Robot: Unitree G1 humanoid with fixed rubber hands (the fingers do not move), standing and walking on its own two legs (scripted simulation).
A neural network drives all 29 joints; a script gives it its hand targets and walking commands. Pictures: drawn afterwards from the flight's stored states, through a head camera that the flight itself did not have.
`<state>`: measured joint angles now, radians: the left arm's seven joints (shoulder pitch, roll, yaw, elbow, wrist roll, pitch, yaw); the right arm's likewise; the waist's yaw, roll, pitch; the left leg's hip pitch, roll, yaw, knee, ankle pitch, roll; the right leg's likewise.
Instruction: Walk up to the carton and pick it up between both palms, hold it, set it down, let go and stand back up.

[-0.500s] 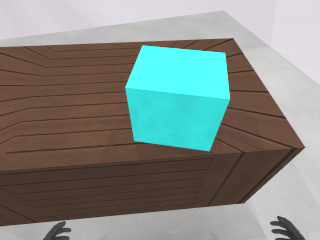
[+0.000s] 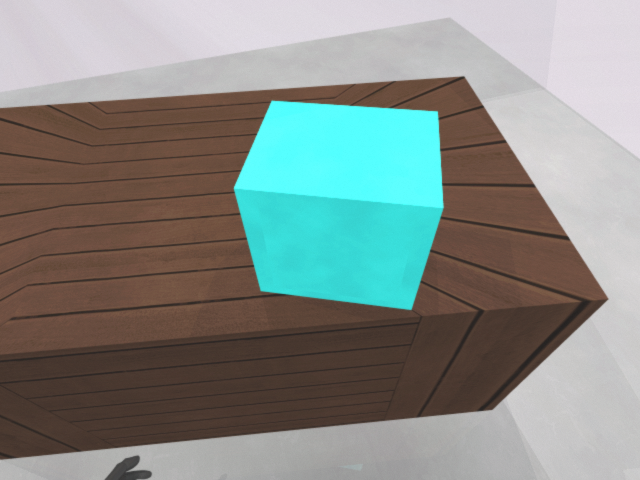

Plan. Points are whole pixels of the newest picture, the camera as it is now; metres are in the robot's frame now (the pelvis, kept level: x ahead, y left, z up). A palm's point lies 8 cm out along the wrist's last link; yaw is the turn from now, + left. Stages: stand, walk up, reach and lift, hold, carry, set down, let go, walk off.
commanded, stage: walk up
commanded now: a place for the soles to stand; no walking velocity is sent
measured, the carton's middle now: (343, 207) +0.54 -0.01 -0.01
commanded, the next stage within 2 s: none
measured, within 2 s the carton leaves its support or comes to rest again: neither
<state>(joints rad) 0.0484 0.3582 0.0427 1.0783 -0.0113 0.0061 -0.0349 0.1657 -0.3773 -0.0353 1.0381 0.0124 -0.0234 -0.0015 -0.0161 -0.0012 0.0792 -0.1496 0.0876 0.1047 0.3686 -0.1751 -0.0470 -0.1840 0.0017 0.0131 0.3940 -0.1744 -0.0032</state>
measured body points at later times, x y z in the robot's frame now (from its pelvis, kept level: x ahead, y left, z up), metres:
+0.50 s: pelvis +0.05 -0.04 -0.01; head +0.08 -0.03 +0.43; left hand +0.15 +0.28 -0.13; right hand +0.08 -0.37 -0.12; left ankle +0.01 +0.15 -0.74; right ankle +0.09 -0.18 -0.74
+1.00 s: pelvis +0.11 -0.08 -0.01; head +0.15 -0.08 +0.44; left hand +0.23 +0.23 -0.12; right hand +0.24 -0.39 -0.12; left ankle +0.09 +0.05 -0.74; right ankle +0.10 -0.19 -0.74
